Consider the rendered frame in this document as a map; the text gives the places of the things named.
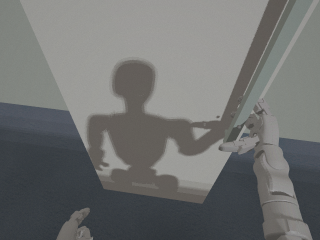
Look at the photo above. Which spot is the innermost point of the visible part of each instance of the robot left hand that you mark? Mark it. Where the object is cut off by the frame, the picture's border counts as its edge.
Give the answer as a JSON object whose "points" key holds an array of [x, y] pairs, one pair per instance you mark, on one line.
{"points": [[70, 230]]}

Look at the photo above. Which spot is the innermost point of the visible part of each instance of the fridge door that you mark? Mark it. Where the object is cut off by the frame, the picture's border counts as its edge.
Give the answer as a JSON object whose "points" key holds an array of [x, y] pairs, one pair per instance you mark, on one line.
{"points": [[151, 84]]}

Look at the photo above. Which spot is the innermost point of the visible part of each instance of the robot right forearm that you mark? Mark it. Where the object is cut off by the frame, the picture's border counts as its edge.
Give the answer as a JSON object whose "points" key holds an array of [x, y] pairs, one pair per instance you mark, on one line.
{"points": [[281, 213]]}

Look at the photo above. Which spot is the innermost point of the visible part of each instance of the robot right hand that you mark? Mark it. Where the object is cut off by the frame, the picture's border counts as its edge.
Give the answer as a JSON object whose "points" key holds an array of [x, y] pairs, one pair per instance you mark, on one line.
{"points": [[266, 129]]}

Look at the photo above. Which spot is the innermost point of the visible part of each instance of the handle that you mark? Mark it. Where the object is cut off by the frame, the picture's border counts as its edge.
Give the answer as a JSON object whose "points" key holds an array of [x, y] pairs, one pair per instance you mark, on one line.
{"points": [[287, 26]]}

